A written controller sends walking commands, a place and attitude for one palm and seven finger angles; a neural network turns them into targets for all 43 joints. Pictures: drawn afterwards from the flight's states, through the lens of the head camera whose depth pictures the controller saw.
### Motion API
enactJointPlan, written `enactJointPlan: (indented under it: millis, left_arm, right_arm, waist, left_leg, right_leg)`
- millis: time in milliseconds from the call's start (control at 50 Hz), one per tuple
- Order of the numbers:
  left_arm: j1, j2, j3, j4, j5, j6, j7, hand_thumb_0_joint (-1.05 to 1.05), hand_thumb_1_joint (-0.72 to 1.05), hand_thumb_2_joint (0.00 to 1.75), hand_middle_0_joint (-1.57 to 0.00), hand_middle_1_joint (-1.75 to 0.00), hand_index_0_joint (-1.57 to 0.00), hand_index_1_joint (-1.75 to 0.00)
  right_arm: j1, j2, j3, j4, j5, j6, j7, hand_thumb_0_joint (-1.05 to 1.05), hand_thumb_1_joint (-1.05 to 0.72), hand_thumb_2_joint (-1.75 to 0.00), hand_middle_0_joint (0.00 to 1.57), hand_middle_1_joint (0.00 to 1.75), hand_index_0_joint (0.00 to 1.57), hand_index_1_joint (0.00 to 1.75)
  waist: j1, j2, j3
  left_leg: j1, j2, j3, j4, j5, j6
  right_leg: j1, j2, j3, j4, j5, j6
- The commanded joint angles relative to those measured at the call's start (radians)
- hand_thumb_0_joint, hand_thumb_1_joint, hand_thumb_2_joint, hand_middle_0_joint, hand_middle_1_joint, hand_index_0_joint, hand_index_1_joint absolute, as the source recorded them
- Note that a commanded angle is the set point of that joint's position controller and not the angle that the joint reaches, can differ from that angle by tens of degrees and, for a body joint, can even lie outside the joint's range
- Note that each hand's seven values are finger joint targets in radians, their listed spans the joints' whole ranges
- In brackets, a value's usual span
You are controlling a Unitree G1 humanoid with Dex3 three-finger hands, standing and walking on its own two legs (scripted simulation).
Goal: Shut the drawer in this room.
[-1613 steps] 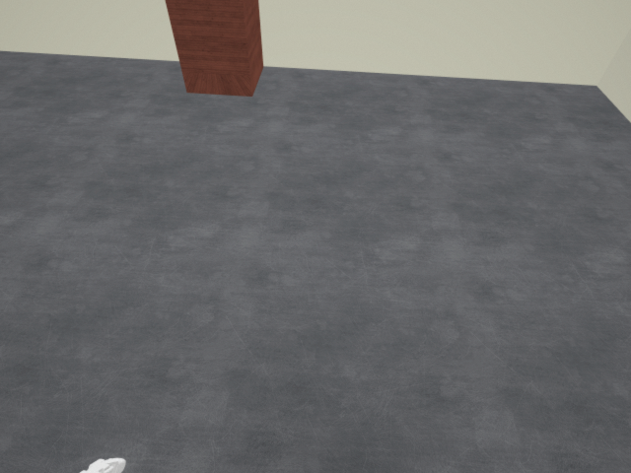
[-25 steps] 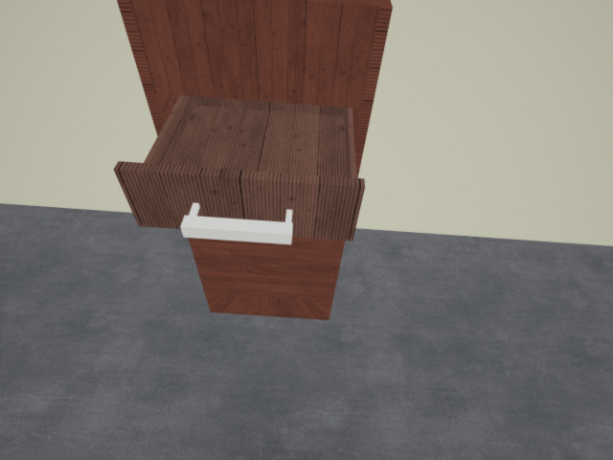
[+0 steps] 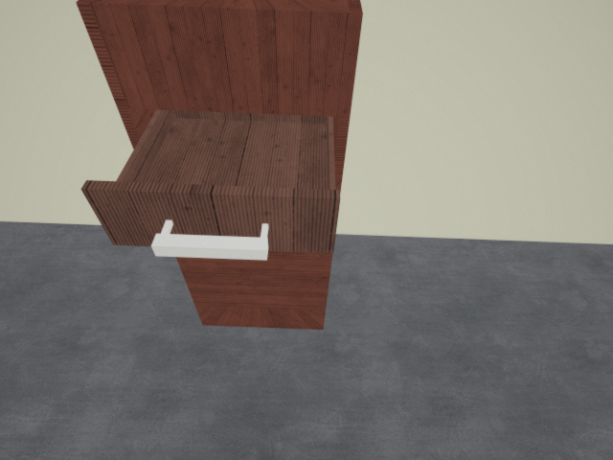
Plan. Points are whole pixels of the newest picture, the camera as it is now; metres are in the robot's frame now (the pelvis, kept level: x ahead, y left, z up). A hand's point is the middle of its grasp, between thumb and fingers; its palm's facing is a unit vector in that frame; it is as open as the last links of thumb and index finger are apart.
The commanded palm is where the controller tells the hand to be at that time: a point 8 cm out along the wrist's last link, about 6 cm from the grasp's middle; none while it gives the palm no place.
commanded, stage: shuffle to correct the standing spot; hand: left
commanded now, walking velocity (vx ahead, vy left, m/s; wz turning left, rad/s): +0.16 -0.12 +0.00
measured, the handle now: (214, 236) +0.43 +0.18 +0.03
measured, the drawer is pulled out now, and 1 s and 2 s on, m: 0.22 0.22 0.22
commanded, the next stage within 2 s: come to a stop and stand still in 0.02 s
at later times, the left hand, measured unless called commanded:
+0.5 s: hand out of the picture +0.04 +0.13 -0.18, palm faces +0.05 -0.97 -0.22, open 7.3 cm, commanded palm none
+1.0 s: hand out of the picture +0.09 +0.20 -0.16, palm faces -0.02 -0.97 -0.24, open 7.4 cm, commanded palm none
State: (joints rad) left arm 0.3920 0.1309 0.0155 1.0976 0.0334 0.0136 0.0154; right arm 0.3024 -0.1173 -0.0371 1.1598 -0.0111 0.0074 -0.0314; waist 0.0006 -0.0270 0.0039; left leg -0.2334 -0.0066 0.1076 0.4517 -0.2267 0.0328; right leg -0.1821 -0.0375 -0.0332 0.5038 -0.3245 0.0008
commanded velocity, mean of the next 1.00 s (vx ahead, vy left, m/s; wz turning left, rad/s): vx -0.04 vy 0.00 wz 0.00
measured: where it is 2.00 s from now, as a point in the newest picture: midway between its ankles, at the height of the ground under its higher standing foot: outside the picture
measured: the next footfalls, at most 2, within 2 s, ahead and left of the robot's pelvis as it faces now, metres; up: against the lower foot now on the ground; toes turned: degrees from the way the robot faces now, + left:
none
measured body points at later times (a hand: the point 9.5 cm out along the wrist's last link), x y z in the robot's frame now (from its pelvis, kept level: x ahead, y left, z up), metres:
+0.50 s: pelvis +0.05 -0.04 +0.00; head +0.09 -0.04 +0.44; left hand +0.04 +0.19 -0.16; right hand +0.11 -0.26 -0.17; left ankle +0.05 +0.08 -0.73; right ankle -0.04 -0.12 -0.74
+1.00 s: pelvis +0.01 +0.01 +0.00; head +0.01 +0.01 +0.45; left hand +0.09 +0.25 -0.14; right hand +0.05 -0.23 -0.15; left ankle +0.04 +0.07 -0.74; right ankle -0.02 -0.12 -0.74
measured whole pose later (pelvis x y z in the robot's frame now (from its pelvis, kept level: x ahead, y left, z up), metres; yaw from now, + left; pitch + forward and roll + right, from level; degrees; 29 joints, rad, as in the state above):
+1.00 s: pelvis +0.01 +0.01 +0.00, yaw -1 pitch -1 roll -1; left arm 0.26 0.21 -0.02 0.91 0.02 0.01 0.03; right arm 0.27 -0.18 0.01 0.97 -0.01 0.01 -0.01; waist -0.01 0.00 0.00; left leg -0.27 -0.06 0.04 0.52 -0.23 0.08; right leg -0.17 0.00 0.02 0.51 -0.33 0.00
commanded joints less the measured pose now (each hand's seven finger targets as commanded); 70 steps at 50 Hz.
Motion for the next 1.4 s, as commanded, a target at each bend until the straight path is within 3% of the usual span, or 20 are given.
enactJointPlan:
  millis: [0,40,120,160,200,220,260,320,380,460,500,540,560,640,720,740,800,880,980,1380]
  left_arm:
    - [0.130,0.064,0.022,-0.009,-0.008,-0.023,0.001,0.00,0.90,0.90,-0.20,-0.30,-0.20,-0.30]
    - [0.166,0.100,0.032,0.005,-0.013,-0.027,0.008,0.00,0.90,0.90,-0.20,-0.30,-0.20,-0.30]
    - [0.161,0.095,0.035,0.011,-0.004,-0.033,0.017,0.00,0.90,0.90,-0.20,-0.30,-0.20,-0.30]
    - [0.115,0.082,0.029,0.009,-0.005,-0.033,0.025,0.00,0.90,0.90,-0.20,-0.30,-0.20,-0.30]
    - [0.078,0.061,0.016,0.008,-0.022,-0.033,0.027,0.00,0.90,0.90,-0.20,-0.30,-0.20,-0.30]
    - [0.099,0.038,0.009,0.005,-0.022,-0.034,0.031,0.00,0.90,0.90,-0.20,-0.30,-0.20,-0.30]
    - [0.087,0.032,0.007,-0.002,-0.020,-0.019,0.046,0.00,0.90,0.90,-0.20,-0.30,-0.20,-0.30]
    - [0.082,0.047,0.009,-0.011,-0.022,-0.006,0.047,0.00,0.90,0.90,-0.20,-0.30,-0.20,-0.30]
    - [0.082,0.082,0.024,-0.027,-0.013,-0.009,0.050,0.00,0.90,0.90,-0.20,-0.30,-0.20,-0.30]
    - [0.089,0.136,0.038,-0.053,-0.008,-0.012,0.054,0.00,0.90,0.90,-0.20,-0.30,-0.20,-0.30]
    - [0.076,0.136,0.032,-0.061,-0.004,-0.009,0.053,0.00,0.90,0.90,-0.20,-0.30,-0.20,-0.30]
    - [0.014,0.144,0.030,-0.085,-0.003,-0.008,0.051,0.00,0.90,0.90,-0.20,-0.30,-0.20,-0.30]
    - [0.039,0.184,0.028,-0.137,-0.001,-0.048,0.079,0.00,0.90,0.90,-0.20,-0.30,-0.20,-0.30]
    - [-0.044,0.226,0.045,-0.252,-0.017,-0.076,0.063,0.00,0.90,0.90,-0.20,-0.30,-0.20,-0.30]
    - [-0.058,0.154,0.021,-0.269,-0.026,-0.035,0.050,0.00,0.90,0.90,-0.20,-0.30,-0.20,-0.30]
    - [-0.053,0.156,0.018,-0.257,-0.026,-0.027,0.046,0.00,0.90,0.90,-0.20,-0.30,-0.20,-0.30]
    - [-0.018,0.184,0.009,-0.227,-0.018,-0.025,0.040,0.00,0.90,0.90,-0.20,-0.30,-0.20,-0.30]
    - [-0.106,0.201,0.000,-0.237,-0.021,-0.025,0.030,0.00,0.90,0.90,-0.20,-0.30,-0.20,-0.30]
    - [-0.075,0.197,-0.005,-0.217,-0.017,-0.015,0.025,0.00,0.90,0.90,-0.20,-0.30,-0.20,-0.30]
    - [0.007,0.150,-0.029,-0.045,-0.022,-0.033,0.028,0.00,0.90,0.90,-0.20,-0.30,-0.20,-0.30]
  right_arm:
    - [0.026,-0.111,-0.016,-0.049,-0.003,-0.027,-0.008,0.00,-0.90,-0.90,0.20,0.30,0.20,0.30]
    - [-0.009,-0.071,-0.001,-0.070,-0.006,-0.033,-0.006,0.00,-0.90,-0.90,0.20,0.30,0.20,0.30]
    - [-0.073,-0.064,0.000,-0.099,-0.003,-0.038,-0.006,0.00,-0.90,-0.90,0.20,0.30,0.20,0.30]
    - [-0.059,-0.042,0.014,-0.086,0.003,-0.040,-0.013,0.00,-0.90,-0.90,0.20,0.30,0.20,0.30]
    - [0.058,-0.064,0.018,-0.034,0.002,-0.046,-0.025,0.00,-0.90,-0.90,0.20,0.30,0.20,0.30]
    - [0.101,-0.112,0.007,-0.015,0.003,-0.048,-0.030,0.00,-0.90,-0.90,0.20,0.30,0.20,0.30]
    - [0.087,-0.139,0.005,-0.007,0.011,-0.034,-0.035,0.00,-0.90,-0.90,0.20,0.30,0.20,0.30]
    - [0.006,-0.138,0.003,-0.049,0.011,-0.026,-0.036,0.00,-0.90,-0.90,0.20,0.30,0.20,0.30]
    - [-0.022,-0.134,-0.014,-0.085,0.008,-0.008,-0.036,0.00,-0.90,-0.90,0.20,0.30,0.20,0.30]
    - [-0.083,-0.102,-0.020,-0.140,0.001,0.015,-0.023,0.00,-0.90,-0.90,0.20,0.30,0.20,0.30]
    - [-0.130,-0.090,-0.019,-0.162,0.002,0.024,-0.018,0.00,-0.90,-0.90,0.20,0.30,0.20,0.30]
    - [-0.127,-0.088,-0.015,-0.164,0.006,0.024,-0.017,0.00,-0.90,-0.90,0.20,0.30,0.20,0.30]
    - [-0.193,-0.150,-0.022,-0.275,0.007,-0.009,-0.006,0.00,-0.90,-0.90,0.20,0.30,0.20,0.30]
    - [0.025,-0.139,-0.016,-0.260,-0.001,-0.021,0.014,0.00,-0.90,-0.90,0.20,0.30,0.20,0.30]
    - [-0.024,-0.196,-0.002,-0.282,-0.008,-0.027,-0.002,0.00,-0.90,-0.90,0.20,0.30,0.20,0.30]
    - [-0.047,-0.190,0.006,-0.287,-0.007,-0.029,-0.003,0.00,-0.90,-0.90,0.20,0.30,0.20,0.30]
    - [-0.075,-0.188,0.018,-0.303,0.002,-0.029,0.005,0.00,-0.90,-0.90,0.20,0.30,0.20,0.30]
    - [-0.034,-0.198,0.020,-0.264,-0.005,-0.022,0.015,0.00,-0.90,-0.90,0.20,0.30,0.20,0.30]
    - [-0.032,-0.215,0.022,-0.237,-0.006,-0.027,0.019,0.00,-0.90,-0.90,0.20,0.30,0.20,0.30]
    - [-0.011,-0.186,0.036,-0.097,0.010,-0.046,0.004,0.00,-0.90,-0.90,0.20,0.30,0.20,0.30]
  waist:
    - [0.011,-0.046,0.111]
    - [0.026,-0.187,0.103]
    - [0.029,-0.073,0.107]
    - [0.004,-0.021,0.094]
    - [-0.044,0.023,0.012]
    - [-0.037,0.070,-0.046]
    - [-0.020,0.212,0.004]
    - [0.010,0.165,0.075]
    - [0.004,0.042,0.007]
    - [0.033,-0.123,-0.034]
    - [0.039,-0.146,0.001]
    - [0.013,-0.114,0.020]
    - [0.005,-0.123,0.012]
    - [-0.063,-0.057,-0.173]
    - [0.002,0.212,0.050]
    - [0.018,0.172,0.094]
    - [0.026,0.089,0.058]
    - [-0.013,0.004,0.057]
    - [0.006,0.038,0.081]
    - [0.000,0.028,0.030]
  left_leg:
    - [-0.069,0.117,-0.112,-0.018,-0.136,0.022]
    - [-0.186,0.047,0.006,0.170,-0.086,-0.007]
    - [-0.298,0.062,-0.004,0.359,-0.267,-0.014]
    - [-0.193,0.063,-0.017,0.187,-0.178,-0.024]
    - [0.130,0.092,-0.059,-0.016,0.385,-0.004]
    - [0.277,0.181,-0.120,0.060,0.722,0.044]
    - [0.235,0.266,-0.179,0.031,0.984,0.098]
    - [0.159,0.247,-0.186,-0.007,0.917,0.097]
    - [0.167,0.159,-0.110,0.094,0.682,0.031]
    - [-0.086,0.045,-0.023,0.216,0.055,-0.031]
    - [-0.175,0.017,-0.040,0.294,-0.220,-0.038]
    - [-0.151,0.019,-0.057,0.232,-0.200,-0.038]
    - [-0.143,-0.022,-0.014,0.263,-0.228,-0.032]
    - [0.025,-0.017,-0.055,0.083,0.108,0.033]
    - [0.015,0.197,-0.313,0.012,0.595,0.159]
    - [-0.037,0.197,-0.330,-0.011,0.555,0.159]
    - [-0.100,0.111,-0.290,-0.032,0.088,0.075]
    - [-0.041,0.073,-0.242,-0.062,-0.067,0.037]
    - [-0.110,0.106,-0.314,-0.182,-0.233,0.053]
    - [0.056,0.100,-0.241,-0.118,0.117,0.041]
  right_leg:
    - [-0.036,-0.073,0.108,-0.163,0.003,-0.065]
    - [0.075,-0.157,0.227,-0.219,0.128,-0.123]
    - [0.166,-0.233,0.243,-0.164,0.513,-0.236]
    - [0.144,-0.204,0.181,-0.083,0.731,-0.197]
    - [0.023,-0.085,0.067,0.051,0.757,-0.073]
    - [-0.055,-0.043,0.035,0.067,0.557,-0.024]
    - [-0.062,-0.017,0.001,0.069,0.121,0.004]
    - [-0.067,-0.030,0.025,0.023,0.056,0.000]
    - [-0.020,-0.077,0.070,-0.047,0.553,-0.010]
    - [0.193,-0.196,0.145,-0.002,1.156,-0.053]
    - [0.216,-0.241,0.171,-0.017,1.216,-0.112]
    - [0.193,-0.221,0.160,-0.006,1.115,-0.154]
    - [0.106,-0.157,0.259,0.013,1.442,-0.060]
    - [0.170,-0.137,0.127,0.221,1.151,-0.090]
    - [-0.082,0.027,0.038,0.167,-0.023,-0.025]
    - [-0.066,0.031,0.043,0.118,-0.132,-0.030]
    - [0.002,-0.025,0.136,-0.081,0.010,-0.066]
    - [-0.068,-0.041,0.157,-0.115,-0.058,-0.071]
    - [-0.037,-0.009,0.108,-0.084,-0.067,-0.050]
    - [-0.019,-0.051,0.116,-0.139,0.117,-0.033]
